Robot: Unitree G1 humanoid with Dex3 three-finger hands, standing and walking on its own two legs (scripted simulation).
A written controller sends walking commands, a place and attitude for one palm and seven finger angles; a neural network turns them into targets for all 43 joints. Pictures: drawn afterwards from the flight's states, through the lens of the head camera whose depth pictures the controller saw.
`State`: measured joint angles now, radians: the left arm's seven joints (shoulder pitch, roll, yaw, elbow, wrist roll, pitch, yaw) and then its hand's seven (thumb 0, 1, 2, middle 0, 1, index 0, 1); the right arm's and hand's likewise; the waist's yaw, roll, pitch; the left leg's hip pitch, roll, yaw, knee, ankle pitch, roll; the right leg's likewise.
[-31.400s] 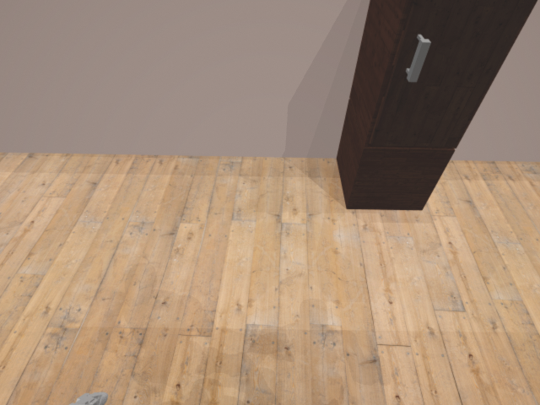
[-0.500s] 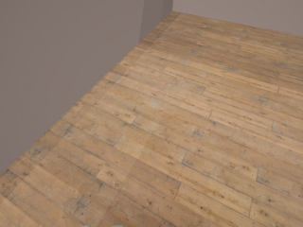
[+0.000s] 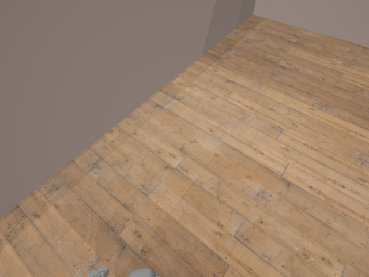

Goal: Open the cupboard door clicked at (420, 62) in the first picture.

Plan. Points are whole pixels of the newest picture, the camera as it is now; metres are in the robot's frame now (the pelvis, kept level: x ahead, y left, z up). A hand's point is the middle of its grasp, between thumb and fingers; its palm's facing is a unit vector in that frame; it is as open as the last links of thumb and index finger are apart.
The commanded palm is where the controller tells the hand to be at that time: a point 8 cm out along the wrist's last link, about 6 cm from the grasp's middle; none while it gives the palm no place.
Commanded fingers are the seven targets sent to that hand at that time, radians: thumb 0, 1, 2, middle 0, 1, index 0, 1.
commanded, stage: turn to face it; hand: left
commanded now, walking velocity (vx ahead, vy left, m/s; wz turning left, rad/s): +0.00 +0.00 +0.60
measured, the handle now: out of the picture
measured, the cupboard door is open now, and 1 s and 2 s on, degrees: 52 52 52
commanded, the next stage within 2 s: none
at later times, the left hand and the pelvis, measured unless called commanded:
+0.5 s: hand out of the picture +0.12 +0.19 -0.15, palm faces +0.28 -0.91 -0.30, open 7.4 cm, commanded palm none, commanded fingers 0.00 0.90 0.90 -0.20 -0.30 -0.20 -0.30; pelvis +0.08 -0.04 +0.00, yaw +17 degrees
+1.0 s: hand out of the picture +0.09 +0.17 -0.15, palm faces +0.56 -0.77 -0.31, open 7.4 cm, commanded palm none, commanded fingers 0.00 0.90 0.90 -0.20 -0.30 -0.20 -0.30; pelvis +0.13 -0.07 -0.01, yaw +35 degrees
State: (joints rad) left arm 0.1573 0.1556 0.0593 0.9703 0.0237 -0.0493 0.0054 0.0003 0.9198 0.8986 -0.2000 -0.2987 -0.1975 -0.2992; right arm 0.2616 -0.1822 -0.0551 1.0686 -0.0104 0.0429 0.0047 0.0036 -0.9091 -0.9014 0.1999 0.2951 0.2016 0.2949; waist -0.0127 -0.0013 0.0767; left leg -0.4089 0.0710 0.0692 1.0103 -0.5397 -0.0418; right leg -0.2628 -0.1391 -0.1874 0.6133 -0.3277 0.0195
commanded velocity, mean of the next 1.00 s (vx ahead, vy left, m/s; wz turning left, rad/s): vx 0.00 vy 0.00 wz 0.60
